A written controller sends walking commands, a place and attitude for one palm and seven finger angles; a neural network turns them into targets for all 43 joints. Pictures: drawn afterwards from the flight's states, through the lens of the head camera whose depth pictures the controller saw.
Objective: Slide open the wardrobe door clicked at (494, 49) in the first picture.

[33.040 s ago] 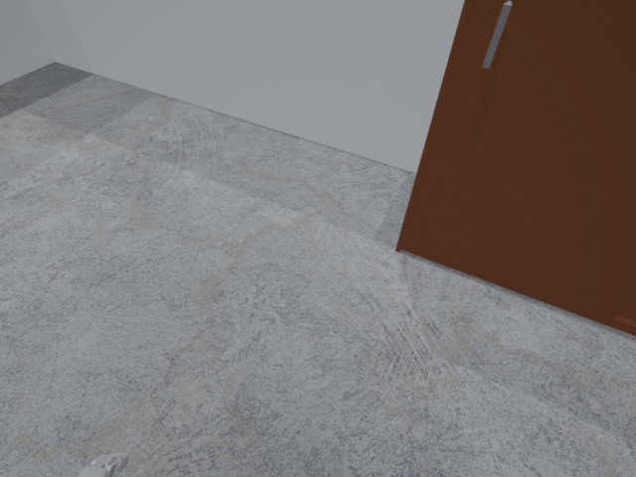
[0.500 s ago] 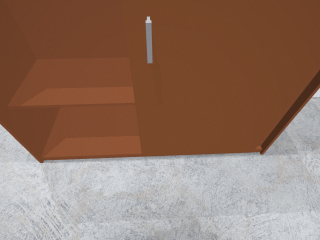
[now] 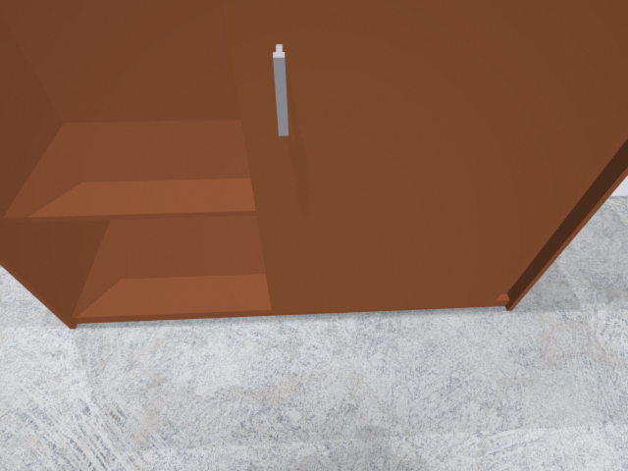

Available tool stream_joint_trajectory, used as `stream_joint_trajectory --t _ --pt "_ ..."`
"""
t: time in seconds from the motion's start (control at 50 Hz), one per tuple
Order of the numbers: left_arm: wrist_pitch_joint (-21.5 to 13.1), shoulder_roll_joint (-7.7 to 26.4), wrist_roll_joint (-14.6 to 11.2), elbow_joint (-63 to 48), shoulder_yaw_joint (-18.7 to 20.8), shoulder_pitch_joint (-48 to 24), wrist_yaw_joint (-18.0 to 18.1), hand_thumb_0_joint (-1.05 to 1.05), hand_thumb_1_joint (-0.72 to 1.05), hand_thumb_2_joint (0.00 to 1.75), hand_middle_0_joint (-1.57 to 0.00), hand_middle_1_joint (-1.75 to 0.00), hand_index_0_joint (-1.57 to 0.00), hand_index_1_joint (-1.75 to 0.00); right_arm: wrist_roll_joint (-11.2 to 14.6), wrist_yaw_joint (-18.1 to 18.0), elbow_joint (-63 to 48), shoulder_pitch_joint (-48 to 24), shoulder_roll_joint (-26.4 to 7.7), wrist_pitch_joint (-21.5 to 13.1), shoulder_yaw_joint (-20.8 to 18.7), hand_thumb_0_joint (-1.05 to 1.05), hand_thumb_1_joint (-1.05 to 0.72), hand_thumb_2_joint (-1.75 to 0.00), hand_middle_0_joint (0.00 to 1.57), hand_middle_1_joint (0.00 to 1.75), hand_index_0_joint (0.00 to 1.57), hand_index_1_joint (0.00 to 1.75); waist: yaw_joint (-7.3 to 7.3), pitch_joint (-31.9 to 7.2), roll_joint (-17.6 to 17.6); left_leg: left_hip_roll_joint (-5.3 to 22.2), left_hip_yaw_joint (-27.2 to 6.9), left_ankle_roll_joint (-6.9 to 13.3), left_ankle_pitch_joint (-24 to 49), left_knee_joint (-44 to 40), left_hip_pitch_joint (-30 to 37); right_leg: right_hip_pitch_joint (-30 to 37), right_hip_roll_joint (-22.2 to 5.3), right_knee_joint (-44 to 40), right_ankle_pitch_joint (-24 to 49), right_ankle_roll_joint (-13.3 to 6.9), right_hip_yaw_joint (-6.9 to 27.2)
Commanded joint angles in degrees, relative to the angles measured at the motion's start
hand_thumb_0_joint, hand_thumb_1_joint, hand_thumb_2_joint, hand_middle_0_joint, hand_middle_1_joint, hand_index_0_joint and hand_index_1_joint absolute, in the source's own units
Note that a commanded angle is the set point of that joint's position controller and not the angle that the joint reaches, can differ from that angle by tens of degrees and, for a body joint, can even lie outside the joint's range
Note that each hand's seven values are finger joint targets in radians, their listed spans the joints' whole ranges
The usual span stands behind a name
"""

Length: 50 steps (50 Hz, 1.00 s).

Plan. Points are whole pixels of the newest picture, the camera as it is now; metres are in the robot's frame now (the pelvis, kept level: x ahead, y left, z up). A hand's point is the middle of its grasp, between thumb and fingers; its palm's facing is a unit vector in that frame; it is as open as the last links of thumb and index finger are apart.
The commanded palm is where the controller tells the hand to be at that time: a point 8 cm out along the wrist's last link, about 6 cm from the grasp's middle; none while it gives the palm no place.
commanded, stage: look to check the result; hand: left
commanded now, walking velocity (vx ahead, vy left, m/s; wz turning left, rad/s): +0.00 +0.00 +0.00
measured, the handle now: (281, 91) +0.68 +0.10 +0.13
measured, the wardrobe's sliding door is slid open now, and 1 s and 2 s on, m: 0.69 0.69 0.69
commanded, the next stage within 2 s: stand and wait in 0.28 s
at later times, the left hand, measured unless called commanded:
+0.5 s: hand out of the picture +0.04 +0.18 -0.17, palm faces +0.01 -0.98 -0.22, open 7.3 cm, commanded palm none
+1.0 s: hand out of the picture +0.03 +0.19 -0.17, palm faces +0.01 -0.97 -0.23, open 7.3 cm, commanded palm none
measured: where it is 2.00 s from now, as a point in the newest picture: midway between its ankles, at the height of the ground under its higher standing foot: outside the picture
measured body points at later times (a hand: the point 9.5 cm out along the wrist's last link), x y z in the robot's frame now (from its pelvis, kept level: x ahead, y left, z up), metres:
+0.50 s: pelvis +0.00 -0.01 +0.00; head +0.02 -0.01 +0.45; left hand +0.04 +0.24 -0.15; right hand +0.04 -0.25 -0.15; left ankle +0.01 +0.12 -0.74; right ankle -0.02 -0.13 -0.74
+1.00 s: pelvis +0.00 -0.01 +0.00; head +0.01 -0.01 +0.45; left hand +0.03 +0.24 -0.15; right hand +0.03 -0.25 -0.15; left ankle +0.01 +0.12 -0.74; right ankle -0.02 -0.13 -0.74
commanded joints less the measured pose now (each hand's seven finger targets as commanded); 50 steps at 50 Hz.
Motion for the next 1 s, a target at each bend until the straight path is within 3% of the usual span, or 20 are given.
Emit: stream_joint_trajectory --t 0.0,0.26,0.6,0.7,0.98 --pt "-0.9 7.7 0.2 -1.9 1.0 1.5 0.3 0.0 0.9 0.9 -0.2 -0.3 -0.2 -0.3 0.2 -0.6 -1.7 1.4 -7.3 -1.0 -1.3 0.0 -0.9 -0.9 0.2 0.3 0.2 0.3 -0.23 -3.4 -0.5 5.1 -3.7 1.2 10.9 -3.4 2.9 -0.2 -4.9 -4.6 8.5 -1.8 3.8" --pt "-1.0 7.7 0.1 -1.4 1.1 2.5 0.4 0.0 0.9 0.9 -0.2 -0.3 -0.2 -0.3 0.2 -0.8 -0.9 2.1 -6.9 -1.1 -1.1 0.0 -0.9 -0.9 0.2 0.3 0.2 0.3 -0.07 -3.5 -0.3 5.2 -3.4 1.1 12.1 -3.8 3.7 1.1 -4.9 -5.0 10.4 -2.0 3.7" --pt "-0.9 7.6 0.0 -1.1 1.1 2.6 0.3 0.0 0.9 0.9 -0.2 -0.3 -0.2 -0.3 0.2 -0.8 -0.5 3.1 -6.7 -1.0 -1.0 0.0 -0.9 -0.9 0.2 0.3 0.2 0.3 -0.07 -1.1 0.1 5.1 -3.6 1.0 9.0 -5.0 2.7 0.5 -4.5 -6.6 6.2 -2.2 3.9" --pt "-1.0 8.0 0.0 -1.3 1.2 2.6 0.3 0.0 0.9 0.9 -0.2 -0.3 -0.2 -0.3 0.2 -0.8 -0.6 3.3 -7.2 -1.1 -1.1 0.0 -0.9 -0.9 0.2 0.3 0.2 0.3 -0.07 -2.6 -0.2 5.2 -3.7 1.1 10.4 -4.7 3.2 1.4 -4.7 -6.2 7.9 -2.2 3.8" --pt "-1.1 9.7 0.2 -1.6 1.5 1.4 0.1 0.0 0.9 0.9 -0.2 -0.3 -0.2 -0.3 0.3 -0.7 -0.9 2.0 -9.0 -1.2 -1.6 0.0 -0.9 -0.9 0.2 0.3 0.2 0.3 -0.13 -1.6 0.0 5.4 -4.1 1.2 7.5 -5.5 3.0 0.0 -4.6 -7.1 4.3 -2.4 4.2"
